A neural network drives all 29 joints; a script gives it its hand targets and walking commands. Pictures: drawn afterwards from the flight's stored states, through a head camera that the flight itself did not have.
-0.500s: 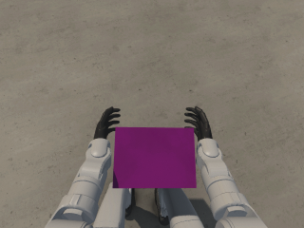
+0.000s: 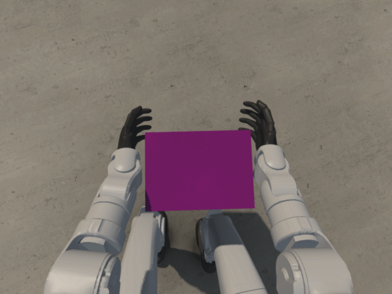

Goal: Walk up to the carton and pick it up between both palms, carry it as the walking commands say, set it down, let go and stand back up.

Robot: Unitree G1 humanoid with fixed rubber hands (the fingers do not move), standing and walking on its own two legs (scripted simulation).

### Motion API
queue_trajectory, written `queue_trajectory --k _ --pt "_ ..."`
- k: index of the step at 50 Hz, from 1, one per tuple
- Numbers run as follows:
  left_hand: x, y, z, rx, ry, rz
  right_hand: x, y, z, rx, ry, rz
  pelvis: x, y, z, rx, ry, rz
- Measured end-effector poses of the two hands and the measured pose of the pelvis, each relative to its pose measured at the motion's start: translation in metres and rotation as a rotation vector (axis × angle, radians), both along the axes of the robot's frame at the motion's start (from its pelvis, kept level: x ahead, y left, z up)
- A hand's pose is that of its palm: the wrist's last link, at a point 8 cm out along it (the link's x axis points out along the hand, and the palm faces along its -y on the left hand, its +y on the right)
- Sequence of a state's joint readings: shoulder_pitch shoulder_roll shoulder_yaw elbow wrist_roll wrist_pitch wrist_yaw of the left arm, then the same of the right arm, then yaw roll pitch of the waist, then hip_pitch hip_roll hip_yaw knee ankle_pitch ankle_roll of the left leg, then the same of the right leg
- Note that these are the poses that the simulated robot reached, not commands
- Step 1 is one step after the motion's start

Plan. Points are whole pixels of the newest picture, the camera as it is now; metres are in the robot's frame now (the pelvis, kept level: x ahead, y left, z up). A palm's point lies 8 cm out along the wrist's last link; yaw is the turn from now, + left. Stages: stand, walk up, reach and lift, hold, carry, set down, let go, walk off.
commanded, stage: set down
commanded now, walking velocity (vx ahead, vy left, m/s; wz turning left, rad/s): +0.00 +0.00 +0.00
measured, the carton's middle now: (197, 171) +0.35 -0.04 -0.20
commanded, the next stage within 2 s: none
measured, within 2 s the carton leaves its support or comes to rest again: rests again in 1.98 s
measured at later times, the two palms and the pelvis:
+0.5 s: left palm (135, 150) +0.41 +0.11 -0.21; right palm (249, 146) +0.41 -0.17 -0.19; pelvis -0.01 +0.01 -0.07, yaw -1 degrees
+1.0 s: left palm (143, 138) +0.46 +0.10 -0.31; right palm (239, 133) +0.46 -0.17 -0.28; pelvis -0.04 +0.00 -0.16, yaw -2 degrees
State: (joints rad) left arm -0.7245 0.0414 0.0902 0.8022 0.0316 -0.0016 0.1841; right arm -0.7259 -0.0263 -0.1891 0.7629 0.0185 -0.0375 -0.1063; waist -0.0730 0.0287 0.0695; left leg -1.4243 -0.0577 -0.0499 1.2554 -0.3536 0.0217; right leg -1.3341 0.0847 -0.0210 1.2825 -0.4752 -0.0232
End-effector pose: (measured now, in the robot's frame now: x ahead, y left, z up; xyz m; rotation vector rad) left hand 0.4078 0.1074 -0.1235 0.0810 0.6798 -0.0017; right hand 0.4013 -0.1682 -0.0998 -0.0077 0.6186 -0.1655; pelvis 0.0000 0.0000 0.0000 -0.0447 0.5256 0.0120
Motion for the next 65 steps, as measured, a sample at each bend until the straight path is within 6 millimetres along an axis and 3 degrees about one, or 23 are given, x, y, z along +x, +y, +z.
queue_trajectory --k 12,24,34,48,54,57,65 --pt "0.006 0.003 -0.053 -0.015 0.014 -0.001 0.009 0.003 -0.053 0.002 0.019 -0.008 0.010 -0.004 -0.037 -0.010 0.113 -0.007" --pt "0.004 0.002 -0.088 0.000 0.024 -0.008 0.006 0.001 -0.093 0.027 0.028 -0.027 -0.011 0.006 -0.069 -0.021 0.125 -0.010" --pt "0.033 -0.008 -0.109 -0.031 -0.001 -0.014 0.025 -0.006 -0.109 0.025 -0.002 -0.030 -0.032 0.011 -0.109 -0.027 0.107 -0.012" --pt "0.053 -0.006 -0.174 -0.034 0.009 0.006 0.058 -0.003 -0.170 0.038 0.009 -0.004 -0.037 0.005 -0.156 -0.017 0.050 -0.020" --pt "0.061 -0.009 -0.208 -0.024 0.000 -0.003 0.062 -0.007 -0.209 0.065 -0.003 -0.023 -0.046 0.004 -0.165 -0.019 -0.083 -0.016" --pt "0.061 -0.012 -0.219 -0.016 0.001 -0.009 0.058 -0.010 -0.227 0.079 -0.003 -0.031 -0.046 0.003 -0.176 -0.010 -0.070 -0.021" --pt "0.060 -0.015 -0.226 -0.037 0.038 0.007 0.057 -0.013 -0.233 0.075 0.025 -0.038 -0.053 -0.001 -0.196 0.008 -0.105 -0.030"
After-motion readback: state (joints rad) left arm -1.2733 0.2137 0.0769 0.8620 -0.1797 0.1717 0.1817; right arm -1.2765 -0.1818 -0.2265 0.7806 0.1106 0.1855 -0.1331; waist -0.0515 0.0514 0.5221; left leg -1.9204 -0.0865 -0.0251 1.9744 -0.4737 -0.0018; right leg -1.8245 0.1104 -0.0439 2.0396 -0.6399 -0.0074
